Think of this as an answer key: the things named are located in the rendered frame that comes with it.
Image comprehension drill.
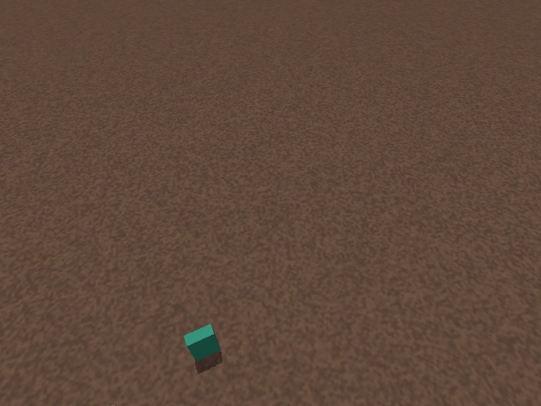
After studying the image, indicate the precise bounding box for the carton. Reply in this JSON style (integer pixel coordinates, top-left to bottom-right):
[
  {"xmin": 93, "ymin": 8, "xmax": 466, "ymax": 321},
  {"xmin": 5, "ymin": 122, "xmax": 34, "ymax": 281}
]
[{"xmin": 184, "ymin": 324, "xmax": 221, "ymax": 361}]

